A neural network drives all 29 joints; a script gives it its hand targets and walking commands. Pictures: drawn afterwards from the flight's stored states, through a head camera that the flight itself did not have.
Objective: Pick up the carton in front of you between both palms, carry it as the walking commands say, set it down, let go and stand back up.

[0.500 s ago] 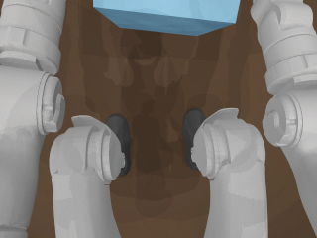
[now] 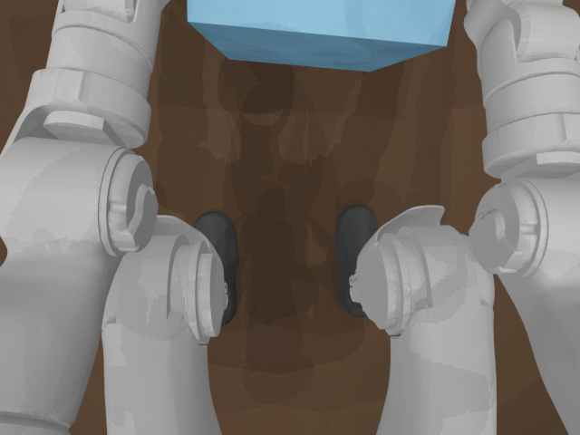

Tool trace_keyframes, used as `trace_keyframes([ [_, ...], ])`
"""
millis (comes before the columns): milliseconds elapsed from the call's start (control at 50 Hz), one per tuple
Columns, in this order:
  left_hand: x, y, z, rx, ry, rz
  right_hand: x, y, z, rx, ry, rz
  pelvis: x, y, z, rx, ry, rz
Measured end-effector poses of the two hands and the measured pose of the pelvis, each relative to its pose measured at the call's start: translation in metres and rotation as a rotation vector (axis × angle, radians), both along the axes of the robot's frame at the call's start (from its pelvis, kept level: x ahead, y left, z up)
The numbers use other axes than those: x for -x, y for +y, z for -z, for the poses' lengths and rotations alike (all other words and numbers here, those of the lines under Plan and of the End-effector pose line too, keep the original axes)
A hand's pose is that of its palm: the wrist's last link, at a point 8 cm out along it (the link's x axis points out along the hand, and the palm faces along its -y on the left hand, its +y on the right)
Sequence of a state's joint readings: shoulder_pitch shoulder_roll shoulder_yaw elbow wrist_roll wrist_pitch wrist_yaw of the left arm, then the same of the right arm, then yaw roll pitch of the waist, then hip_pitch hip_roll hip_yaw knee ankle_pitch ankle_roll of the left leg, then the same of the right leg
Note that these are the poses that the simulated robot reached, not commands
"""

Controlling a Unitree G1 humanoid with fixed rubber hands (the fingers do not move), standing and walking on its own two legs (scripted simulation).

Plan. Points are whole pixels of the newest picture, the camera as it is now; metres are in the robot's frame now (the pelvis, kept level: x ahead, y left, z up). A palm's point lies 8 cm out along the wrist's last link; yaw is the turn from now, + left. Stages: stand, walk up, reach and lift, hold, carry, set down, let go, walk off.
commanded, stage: reach and lift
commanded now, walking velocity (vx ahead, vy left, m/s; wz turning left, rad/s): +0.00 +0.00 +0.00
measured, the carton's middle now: out of the picture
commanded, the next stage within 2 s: none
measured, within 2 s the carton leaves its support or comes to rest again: leaves its support in 0.04 s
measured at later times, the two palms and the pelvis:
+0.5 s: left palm out of the picture +0.52 +0.13 +0.05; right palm out of the picture +0.49 -0.17 +0.04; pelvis -0.01 +0.00 +0.10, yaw +0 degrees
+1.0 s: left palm out of the picture +0.49 +0.13 +0.19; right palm out of the picture +0.47 -0.17 +0.18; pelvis +0.04 +0.00 +0.22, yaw +0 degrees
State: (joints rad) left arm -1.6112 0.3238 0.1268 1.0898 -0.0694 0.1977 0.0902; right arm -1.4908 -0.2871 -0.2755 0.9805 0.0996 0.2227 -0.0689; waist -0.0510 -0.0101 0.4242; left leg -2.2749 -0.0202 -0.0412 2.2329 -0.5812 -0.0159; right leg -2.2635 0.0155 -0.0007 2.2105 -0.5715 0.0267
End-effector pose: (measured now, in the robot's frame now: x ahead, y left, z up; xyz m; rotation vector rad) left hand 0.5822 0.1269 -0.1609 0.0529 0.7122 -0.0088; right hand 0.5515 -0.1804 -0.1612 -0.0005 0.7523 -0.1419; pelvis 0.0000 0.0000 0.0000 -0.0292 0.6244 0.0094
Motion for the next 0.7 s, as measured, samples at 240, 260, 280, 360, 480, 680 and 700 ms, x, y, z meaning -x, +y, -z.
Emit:
trace_keyframes([
  [240, 0.020, 0.001, -0.105, -0.027, -0.042, -0.054, 0.024, 0.011, -0.091, -0.029, -0.043, 0.088, -0.006, -0.006, -0.027, -0.025, 0.071, -0.007],
  [260, 0.022, 0.001, -0.120, -0.025, -0.047, -0.060, 0.028, 0.011, -0.103, -0.035, -0.050, 0.092, -0.007, -0.006, -0.032, -0.024, 0.083, -0.009],
  [280, 0.024, 0.001, -0.135, -0.022, -0.052, -0.062, 0.031, 0.011, -0.115, -0.035, -0.054, 0.088, -0.007, -0.006, -0.038, -0.023, 0.093, -0.012],
  [360, 0.033, -0.001, -0.184, -0.009, -0.057, -0.072, 0.042, 0.010, -0.160, -0.045, -0.064, 0.096, -0.004, -0.007, -0.062, -0.020, 0.115, -0.011],
  [480, 0.055, 0.000, -0.208, -0.027, -0.009, -0.065, 0.056, 0.010, -0.194, -0.017, -0.012, 0.071, 0.005, -0.004, -0.097, -0.021, 0.129, 0.020],
  [680, 0.067, -0.003, -0.247, 0.011, -0.016, -0.071, 0.068, 0.007, -0.242, -0.010, -0.022, 0.088, 0.004, -0.001, -0.138, -0.015, 0.124, 0.011],
  [700, 0.068, -0.003, -0.252, 0.008, -0.013, -0.074, 0.068, 0.007, -0.246, -0.003, -0.018, 0.080, 0.002, -0.001, -0.143, -0.016, 0.123, 0.013],
])
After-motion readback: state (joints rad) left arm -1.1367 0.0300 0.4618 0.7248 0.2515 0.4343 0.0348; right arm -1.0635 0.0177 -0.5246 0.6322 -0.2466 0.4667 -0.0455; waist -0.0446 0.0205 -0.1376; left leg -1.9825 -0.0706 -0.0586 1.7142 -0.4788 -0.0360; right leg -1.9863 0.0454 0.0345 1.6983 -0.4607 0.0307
